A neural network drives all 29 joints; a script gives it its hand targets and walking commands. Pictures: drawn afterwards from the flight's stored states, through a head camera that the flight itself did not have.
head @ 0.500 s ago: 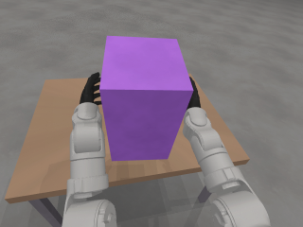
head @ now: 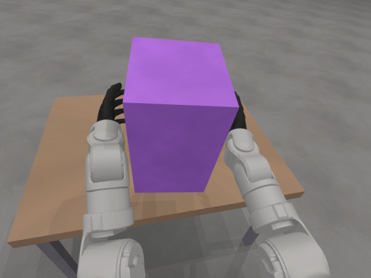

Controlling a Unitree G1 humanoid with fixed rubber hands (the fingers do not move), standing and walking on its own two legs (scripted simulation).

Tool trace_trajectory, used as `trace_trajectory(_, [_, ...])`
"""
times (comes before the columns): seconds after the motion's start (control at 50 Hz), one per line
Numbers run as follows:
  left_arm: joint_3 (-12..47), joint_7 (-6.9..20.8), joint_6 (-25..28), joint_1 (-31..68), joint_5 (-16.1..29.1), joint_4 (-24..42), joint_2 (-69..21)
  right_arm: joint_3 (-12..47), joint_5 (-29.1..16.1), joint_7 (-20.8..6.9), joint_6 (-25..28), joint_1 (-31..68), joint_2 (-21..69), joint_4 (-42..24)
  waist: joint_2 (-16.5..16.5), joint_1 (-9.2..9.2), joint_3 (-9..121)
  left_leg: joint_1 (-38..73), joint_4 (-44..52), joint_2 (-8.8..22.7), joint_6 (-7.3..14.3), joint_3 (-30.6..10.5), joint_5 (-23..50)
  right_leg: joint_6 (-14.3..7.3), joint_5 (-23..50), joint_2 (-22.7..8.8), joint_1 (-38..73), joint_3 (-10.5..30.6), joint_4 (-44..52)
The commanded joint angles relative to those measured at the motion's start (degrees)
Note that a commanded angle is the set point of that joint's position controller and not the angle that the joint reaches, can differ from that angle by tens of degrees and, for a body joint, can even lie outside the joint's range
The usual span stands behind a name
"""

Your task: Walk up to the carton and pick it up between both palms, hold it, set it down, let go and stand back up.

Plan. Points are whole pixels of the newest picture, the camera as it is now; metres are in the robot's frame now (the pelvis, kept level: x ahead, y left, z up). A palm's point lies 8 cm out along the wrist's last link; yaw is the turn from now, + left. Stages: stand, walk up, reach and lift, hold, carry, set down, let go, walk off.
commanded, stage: hold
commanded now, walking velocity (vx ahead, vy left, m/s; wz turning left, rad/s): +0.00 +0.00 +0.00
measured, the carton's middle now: (173, 125) +0.38 +0.02 +0.17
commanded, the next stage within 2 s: none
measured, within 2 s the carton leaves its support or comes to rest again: neither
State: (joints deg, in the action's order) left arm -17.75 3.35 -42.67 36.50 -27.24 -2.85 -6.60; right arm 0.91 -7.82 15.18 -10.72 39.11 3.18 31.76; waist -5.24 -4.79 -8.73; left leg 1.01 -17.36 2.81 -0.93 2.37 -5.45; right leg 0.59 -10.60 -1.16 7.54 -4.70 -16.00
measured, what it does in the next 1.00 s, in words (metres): stands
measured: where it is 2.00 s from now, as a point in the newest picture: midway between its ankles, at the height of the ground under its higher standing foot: outside the picture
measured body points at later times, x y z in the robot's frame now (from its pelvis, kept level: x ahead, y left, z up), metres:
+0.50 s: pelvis +0.00 +0.00 +0.00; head -0.03 +0.04 +0.45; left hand +0.38 +0.15 +0.19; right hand +0.38 -0.11 +0.18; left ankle +0.06 +0.13 -0.75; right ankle +0.00 -0.12 -0.75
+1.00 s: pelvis +0.00 +0.00 +0.00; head -0.03 +0.04 +0.45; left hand +0.38 +0.15 +0.19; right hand +0.38 -0.11 +0.18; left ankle +0.06 +0.13 -0.75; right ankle +0.00 -0.12 -0.75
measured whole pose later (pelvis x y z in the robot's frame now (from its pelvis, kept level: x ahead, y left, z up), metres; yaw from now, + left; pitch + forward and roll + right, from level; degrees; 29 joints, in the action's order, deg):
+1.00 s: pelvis +0.00 +0.00 +0.00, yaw +0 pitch -13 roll -1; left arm -17.3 3.4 -42.5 35.8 -27.2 -2.1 -6.5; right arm 1.1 -7.8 15.2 -10.0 38.7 3.2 31.5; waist -5.5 -4.9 -9.2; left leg 1.0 -17.6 2.8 -1.0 2.2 -5.6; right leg 0.6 -10.7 -1.1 7.7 -4.9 -16.0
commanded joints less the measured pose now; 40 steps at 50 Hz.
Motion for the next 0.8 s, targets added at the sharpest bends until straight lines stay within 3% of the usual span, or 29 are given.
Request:
trace_trajectory(0.0, [23.2,8.2,2.8,29.5,8.3,1.7,-26.4,16.4,-1.4,-6.1,4.2,37.4,26.0,-15.9,5.3,-0.72,23.1,12.0,0.5,-3.8,1.9,2.9,5.7,2.0,5.8,3.3,-6.2,-3.1,3.9])
trace_trajectory(0.78, [24.6,7.9,3.0,28.6,8.9,3.5,-26.4,17.6,-1.8,-5.8,4.5,36.5,25.9,-17.0,5.8,-1.06,23.9,12.8,-0.4,-3.8,1.3,2.6,8.4,2.1,8.0,3.4,-5.4,-3.2,3.4])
